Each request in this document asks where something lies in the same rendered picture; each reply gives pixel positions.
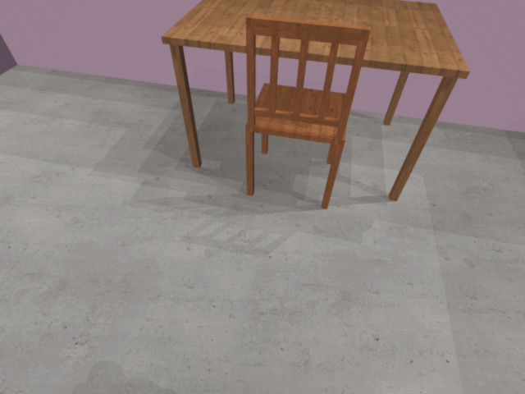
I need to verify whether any chair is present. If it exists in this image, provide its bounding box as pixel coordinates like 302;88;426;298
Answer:
245;15;371;209

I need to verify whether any table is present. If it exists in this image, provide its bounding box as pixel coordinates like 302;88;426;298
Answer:
162;0;470;201

